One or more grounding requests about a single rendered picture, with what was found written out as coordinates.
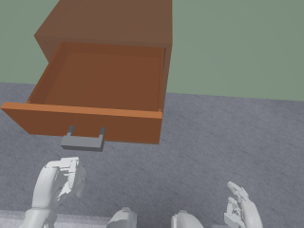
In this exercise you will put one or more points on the handle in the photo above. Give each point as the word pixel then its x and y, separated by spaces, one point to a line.
pixel 79 143

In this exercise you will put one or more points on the left robot hand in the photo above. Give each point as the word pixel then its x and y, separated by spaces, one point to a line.
pixel 67 173

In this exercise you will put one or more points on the cabinet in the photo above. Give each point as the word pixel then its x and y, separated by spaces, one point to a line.
pixel 139 23

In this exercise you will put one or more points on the robot left forearm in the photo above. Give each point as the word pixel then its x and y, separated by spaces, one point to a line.
pixel 39 218

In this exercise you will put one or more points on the drawer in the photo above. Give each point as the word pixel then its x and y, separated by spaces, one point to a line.
pixel 91 86

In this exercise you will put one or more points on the right robot hand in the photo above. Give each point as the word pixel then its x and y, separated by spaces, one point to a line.
pixel 247 215

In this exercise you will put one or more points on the right robot shin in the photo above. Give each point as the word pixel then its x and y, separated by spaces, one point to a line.
pixel 182 211

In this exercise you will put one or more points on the robot left thigh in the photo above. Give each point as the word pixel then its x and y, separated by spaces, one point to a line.
pixel 123 219

